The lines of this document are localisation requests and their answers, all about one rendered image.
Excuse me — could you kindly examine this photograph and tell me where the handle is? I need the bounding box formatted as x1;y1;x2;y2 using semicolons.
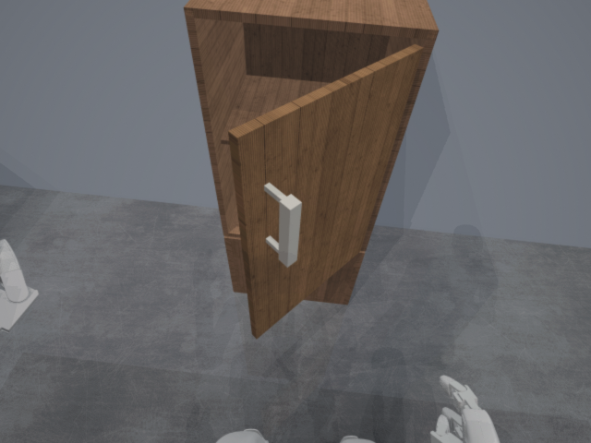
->
264;183;302;268

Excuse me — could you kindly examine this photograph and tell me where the cupboard door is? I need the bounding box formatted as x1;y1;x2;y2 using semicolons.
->
228;44;424;339

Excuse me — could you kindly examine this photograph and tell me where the left robot shin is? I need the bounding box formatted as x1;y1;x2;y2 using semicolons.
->
244;429;265;440

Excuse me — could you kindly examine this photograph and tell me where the robot left hand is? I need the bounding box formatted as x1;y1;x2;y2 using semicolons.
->
0;239;39;333

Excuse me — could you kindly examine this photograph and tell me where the robot right hand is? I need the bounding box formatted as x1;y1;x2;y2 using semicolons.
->
430;375;500;443

